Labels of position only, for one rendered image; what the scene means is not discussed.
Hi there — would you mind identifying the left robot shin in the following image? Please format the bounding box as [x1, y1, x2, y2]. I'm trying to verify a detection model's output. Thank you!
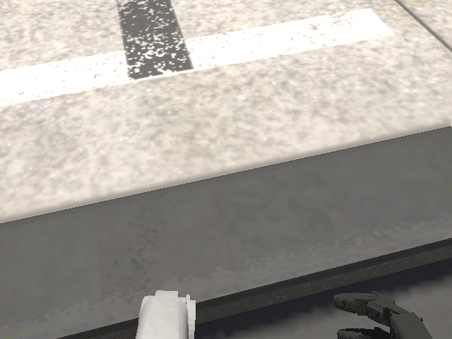
[138, 295, 154, 322]

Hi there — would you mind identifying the robot left thigh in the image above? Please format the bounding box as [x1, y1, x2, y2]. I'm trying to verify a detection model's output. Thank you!
[136, 290, 196, 339]

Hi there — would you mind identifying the right robot hand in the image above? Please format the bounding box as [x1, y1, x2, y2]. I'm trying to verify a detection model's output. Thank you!
[333, 291, 432, 339]

